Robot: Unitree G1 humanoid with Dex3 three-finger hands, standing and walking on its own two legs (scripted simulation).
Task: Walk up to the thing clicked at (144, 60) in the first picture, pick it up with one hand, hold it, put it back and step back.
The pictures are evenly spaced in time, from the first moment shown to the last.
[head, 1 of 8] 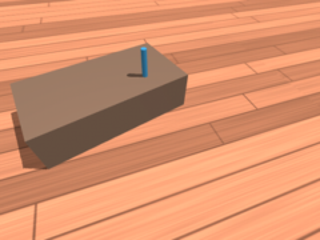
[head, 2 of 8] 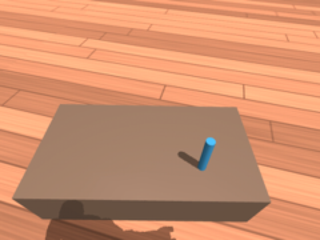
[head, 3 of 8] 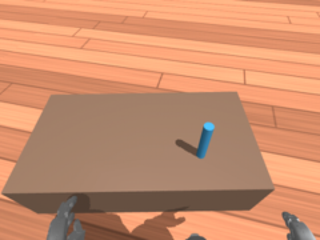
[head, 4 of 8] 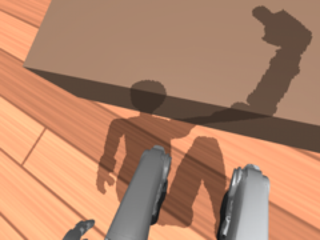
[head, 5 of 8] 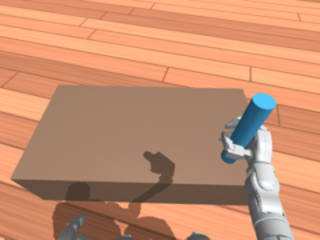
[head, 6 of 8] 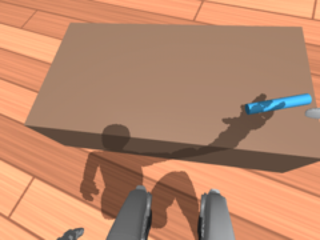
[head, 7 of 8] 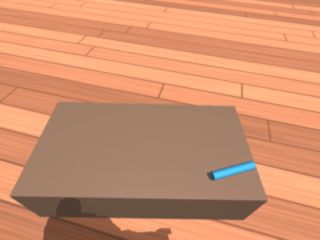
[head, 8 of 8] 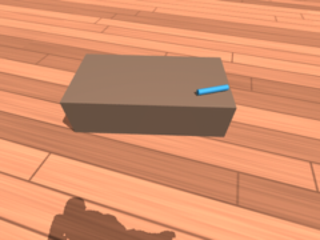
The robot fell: no
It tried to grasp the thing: yes
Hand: right
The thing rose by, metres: 0.38
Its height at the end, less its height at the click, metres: -0.09
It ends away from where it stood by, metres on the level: 0.16
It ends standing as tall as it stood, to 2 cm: no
